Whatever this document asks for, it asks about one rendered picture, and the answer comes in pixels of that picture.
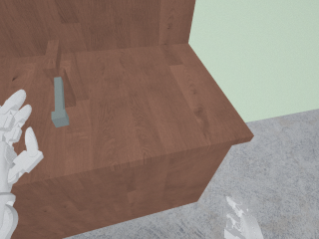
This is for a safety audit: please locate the left robot hand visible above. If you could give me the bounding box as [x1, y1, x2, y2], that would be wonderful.
[0, 89, 44, 193]

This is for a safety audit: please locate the counter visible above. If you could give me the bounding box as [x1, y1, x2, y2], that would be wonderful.
[0, 0, 254, 239]

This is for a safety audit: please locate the left robot forearm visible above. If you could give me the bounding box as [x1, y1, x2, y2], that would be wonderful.
[0, 192, 19, 239]

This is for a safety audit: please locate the right robot hand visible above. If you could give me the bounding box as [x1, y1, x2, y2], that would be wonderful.
[224, 195, 264, 239]

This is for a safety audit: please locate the tap lever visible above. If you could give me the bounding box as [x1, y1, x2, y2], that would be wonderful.
[51, 77, 70, 127]

